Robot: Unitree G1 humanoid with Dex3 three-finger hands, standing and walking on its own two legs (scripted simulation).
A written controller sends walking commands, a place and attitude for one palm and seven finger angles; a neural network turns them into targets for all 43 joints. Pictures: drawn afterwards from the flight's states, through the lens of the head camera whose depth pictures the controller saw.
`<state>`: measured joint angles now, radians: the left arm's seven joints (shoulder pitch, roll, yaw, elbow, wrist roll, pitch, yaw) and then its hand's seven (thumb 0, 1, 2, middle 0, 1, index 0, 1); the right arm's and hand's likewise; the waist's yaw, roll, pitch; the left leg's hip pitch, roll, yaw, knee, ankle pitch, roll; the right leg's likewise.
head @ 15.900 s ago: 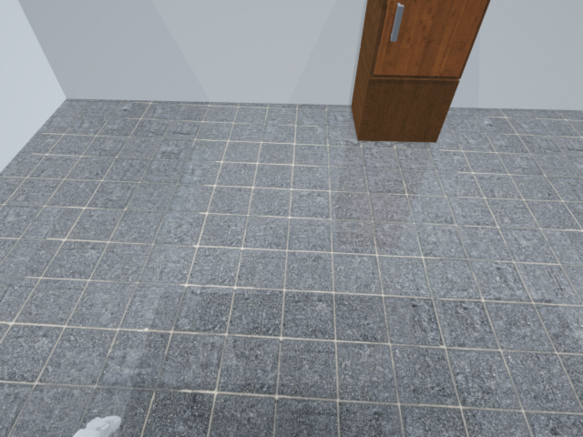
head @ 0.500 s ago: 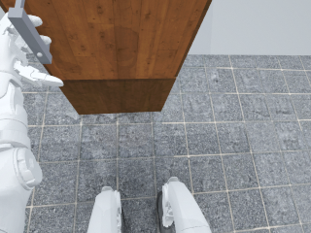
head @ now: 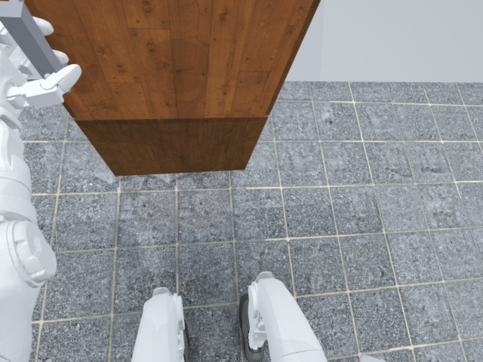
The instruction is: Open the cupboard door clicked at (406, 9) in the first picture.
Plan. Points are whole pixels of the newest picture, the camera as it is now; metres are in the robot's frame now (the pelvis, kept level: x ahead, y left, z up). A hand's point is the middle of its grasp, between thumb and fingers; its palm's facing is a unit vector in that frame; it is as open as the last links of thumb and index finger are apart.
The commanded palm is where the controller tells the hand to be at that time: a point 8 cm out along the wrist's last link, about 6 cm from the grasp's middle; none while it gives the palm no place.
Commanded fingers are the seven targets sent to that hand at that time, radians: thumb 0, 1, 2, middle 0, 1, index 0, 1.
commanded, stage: close the thumb around the handle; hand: left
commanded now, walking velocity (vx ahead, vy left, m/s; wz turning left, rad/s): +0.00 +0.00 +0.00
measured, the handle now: (42, 42) +0.59 +0.24 +0.05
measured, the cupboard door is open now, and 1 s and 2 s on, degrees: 0 22 44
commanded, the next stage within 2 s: pull the door open along its arc in 0.24 s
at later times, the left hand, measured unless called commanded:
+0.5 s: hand (56, 79) +0.53 +0.22 +0.04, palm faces +0.01 -1.00 -0.01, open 6.0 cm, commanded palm +0.49 +0.25 +0.04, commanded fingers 0.00 0.90 0.90 -0.40 -1.35 -0.40 -1.35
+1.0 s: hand (95, 167) +0.39 +0.16 +0.05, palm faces +0.33 -0.94 +0.08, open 6.2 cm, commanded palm +0.34 +0.19 +0.04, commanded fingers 0.00 0.90 0.90 -0.40 -1.35 -0.40 -1.35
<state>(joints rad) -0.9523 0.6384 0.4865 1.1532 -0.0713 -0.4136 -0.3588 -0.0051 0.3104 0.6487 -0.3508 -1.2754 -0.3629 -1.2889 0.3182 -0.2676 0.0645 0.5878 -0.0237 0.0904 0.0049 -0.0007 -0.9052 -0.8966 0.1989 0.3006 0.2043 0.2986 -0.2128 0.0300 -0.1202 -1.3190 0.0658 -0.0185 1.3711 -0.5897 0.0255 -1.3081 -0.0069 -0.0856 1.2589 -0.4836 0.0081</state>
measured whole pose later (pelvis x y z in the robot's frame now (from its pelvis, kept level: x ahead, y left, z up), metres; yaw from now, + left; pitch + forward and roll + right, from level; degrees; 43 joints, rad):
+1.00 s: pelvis +0.03 +0.00 +0.03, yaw +1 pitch +25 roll -3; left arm -0.19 0.06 0.15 0.43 -0.12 -0.48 0.21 0.01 0.66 0.78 -0.28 -1.32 -0.35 -1.29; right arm 0.24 -0.22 -0.02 0.52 -0.04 0.04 0.07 0.00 -0.91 -0.90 0.20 0.30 0.20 0.30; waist -0.07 0.02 -0.18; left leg -1.06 0.04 0.02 1.22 -0.59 0.02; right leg -1.08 -0.02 -0.05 1.15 -0.50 0.02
